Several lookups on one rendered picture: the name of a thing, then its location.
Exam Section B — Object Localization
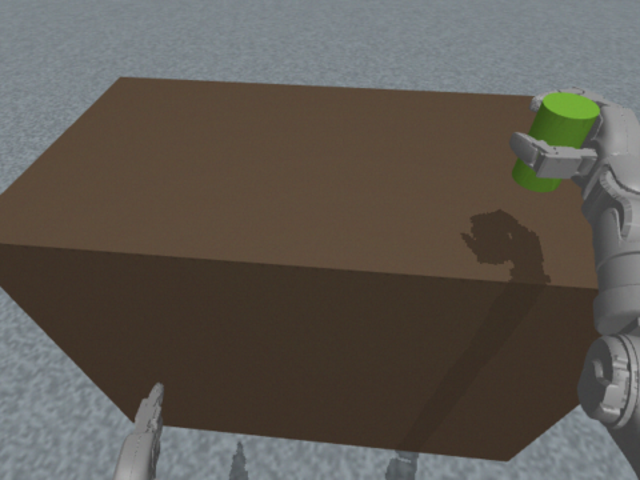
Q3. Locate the left robot hand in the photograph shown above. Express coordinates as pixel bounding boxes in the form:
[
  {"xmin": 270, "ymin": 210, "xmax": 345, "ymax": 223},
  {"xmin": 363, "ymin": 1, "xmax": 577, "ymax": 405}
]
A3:
[{"xmin": 112, "ymin": 382, "xmax": 164, "ymax": 480}]

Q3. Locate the right robot arm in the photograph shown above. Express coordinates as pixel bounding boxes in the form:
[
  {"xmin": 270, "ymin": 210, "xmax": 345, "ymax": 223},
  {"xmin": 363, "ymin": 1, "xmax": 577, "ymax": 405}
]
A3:
[{"xmin": 577, "ymin": 154, "xmax": 640, "ymax": 480}]

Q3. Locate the can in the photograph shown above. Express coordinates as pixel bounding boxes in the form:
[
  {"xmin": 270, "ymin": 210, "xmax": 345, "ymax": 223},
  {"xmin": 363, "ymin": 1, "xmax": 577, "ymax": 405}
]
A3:
[{"xmin": 512, "ymin": 92, "xmax": 600, "ymax": 192}]

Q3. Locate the right robot hand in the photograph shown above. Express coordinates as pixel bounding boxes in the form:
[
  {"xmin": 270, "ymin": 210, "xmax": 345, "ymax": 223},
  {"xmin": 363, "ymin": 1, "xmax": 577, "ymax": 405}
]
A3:
[{"xmin": 509, "ymin": 86, "xmax": 640, "ymax": 188}]

